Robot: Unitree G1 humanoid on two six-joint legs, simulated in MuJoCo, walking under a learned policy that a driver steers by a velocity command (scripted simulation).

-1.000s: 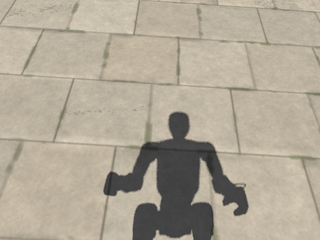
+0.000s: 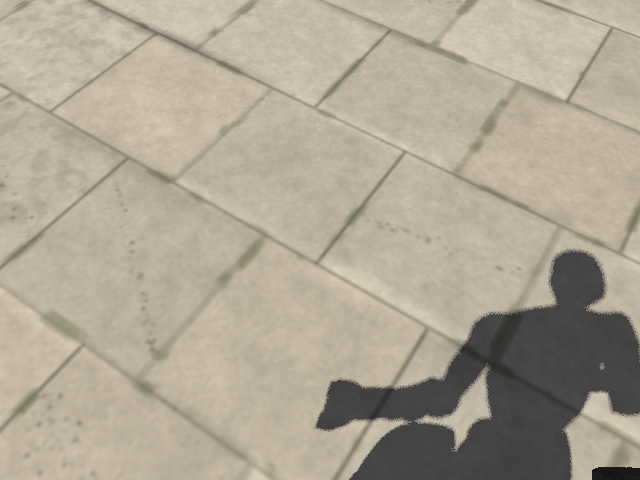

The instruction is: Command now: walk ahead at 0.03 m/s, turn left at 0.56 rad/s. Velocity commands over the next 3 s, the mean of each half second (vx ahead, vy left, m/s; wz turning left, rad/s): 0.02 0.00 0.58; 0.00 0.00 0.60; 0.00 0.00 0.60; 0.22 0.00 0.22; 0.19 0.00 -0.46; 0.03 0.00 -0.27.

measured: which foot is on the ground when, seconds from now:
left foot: down 0.00-0.36, up 0.38-0.76, down 0.78-1.00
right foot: up 0.00-0.32, down 0.34-0.78, up 0.80-1.00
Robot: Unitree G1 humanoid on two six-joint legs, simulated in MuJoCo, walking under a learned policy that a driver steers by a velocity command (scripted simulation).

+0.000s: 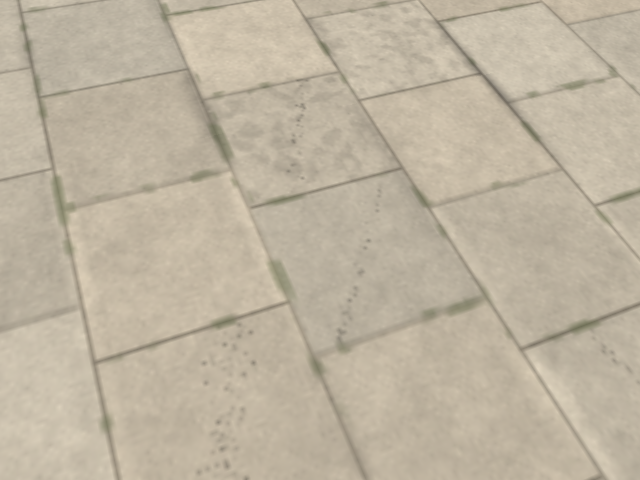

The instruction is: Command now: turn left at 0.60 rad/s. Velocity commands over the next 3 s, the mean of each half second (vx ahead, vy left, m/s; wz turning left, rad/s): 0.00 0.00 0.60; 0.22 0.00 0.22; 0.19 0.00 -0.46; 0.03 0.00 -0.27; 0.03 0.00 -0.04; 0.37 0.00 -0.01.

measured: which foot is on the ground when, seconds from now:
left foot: down 0.00-0.24, up 0.26-0.64, down 0.66-1.00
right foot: up 0.00-0.22, down 0.24-0.66, up 0.68-1.00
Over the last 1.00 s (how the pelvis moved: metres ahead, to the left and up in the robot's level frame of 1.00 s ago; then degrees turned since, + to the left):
0.02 0.00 0.02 35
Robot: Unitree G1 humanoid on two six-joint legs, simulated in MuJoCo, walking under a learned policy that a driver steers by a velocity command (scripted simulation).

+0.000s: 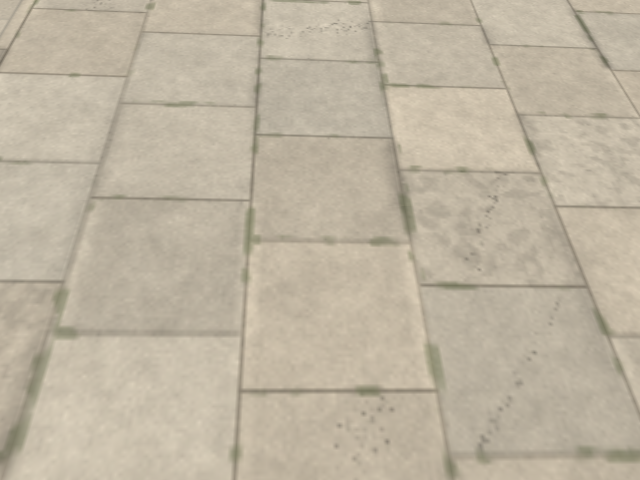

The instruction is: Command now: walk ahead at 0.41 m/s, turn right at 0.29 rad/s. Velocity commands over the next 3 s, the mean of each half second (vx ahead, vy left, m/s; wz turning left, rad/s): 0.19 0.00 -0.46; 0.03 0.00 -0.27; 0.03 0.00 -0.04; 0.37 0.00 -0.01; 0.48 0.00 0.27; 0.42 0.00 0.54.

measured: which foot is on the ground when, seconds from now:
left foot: down 0.00-0.20, up 0.22-0.62, down 0.64-1.00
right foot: up 0.00-0.18, down 0.20-0.64, up 0.66-0.94, down 0.96-1.00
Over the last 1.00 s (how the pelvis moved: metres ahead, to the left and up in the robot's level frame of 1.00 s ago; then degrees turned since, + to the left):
0.06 0.07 0.00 22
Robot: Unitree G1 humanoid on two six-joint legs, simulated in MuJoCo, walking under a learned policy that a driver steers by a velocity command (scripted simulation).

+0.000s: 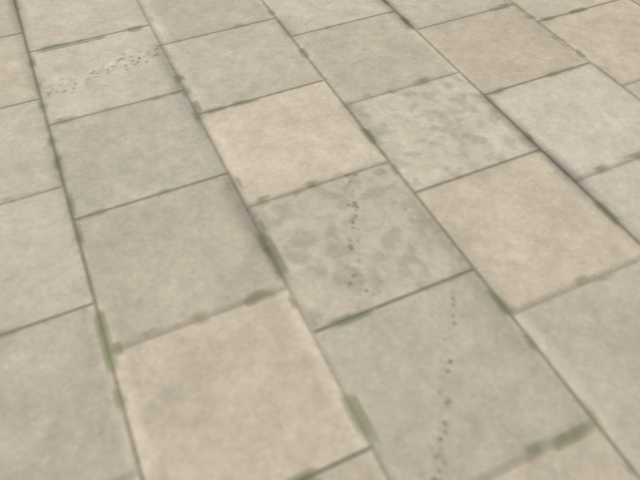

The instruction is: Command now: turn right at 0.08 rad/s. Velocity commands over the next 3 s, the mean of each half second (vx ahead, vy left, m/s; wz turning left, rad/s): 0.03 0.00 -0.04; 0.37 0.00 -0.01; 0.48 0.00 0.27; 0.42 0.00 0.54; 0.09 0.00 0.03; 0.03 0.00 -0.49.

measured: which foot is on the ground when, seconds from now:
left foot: down 0.00-1.00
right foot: down 0.00-0.64, up 0.66-1.00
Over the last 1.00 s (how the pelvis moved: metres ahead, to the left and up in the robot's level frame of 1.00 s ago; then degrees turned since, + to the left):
0.24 -0.01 -0.01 -24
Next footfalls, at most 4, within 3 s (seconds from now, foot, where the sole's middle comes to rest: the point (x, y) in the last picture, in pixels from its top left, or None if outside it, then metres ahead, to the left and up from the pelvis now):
1.12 right None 0.46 -0.11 -0.77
1.68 left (258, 377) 0.72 0.16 -0.77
2.12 right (295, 276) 1.00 0.08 -0.77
2.44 left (223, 339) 0.82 0.25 -0.77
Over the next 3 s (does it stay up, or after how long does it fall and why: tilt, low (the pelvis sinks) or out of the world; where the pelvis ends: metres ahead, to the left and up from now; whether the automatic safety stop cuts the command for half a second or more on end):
stays up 0.87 0.09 0.01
